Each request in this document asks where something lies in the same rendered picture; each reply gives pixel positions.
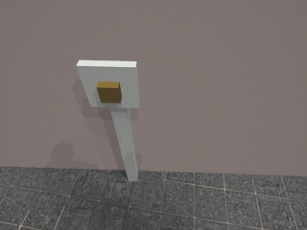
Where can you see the panel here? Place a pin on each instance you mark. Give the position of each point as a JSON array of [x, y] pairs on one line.
[[124, 72]]

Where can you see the button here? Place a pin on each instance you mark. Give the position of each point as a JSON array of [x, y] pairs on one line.
[[109, 92]]

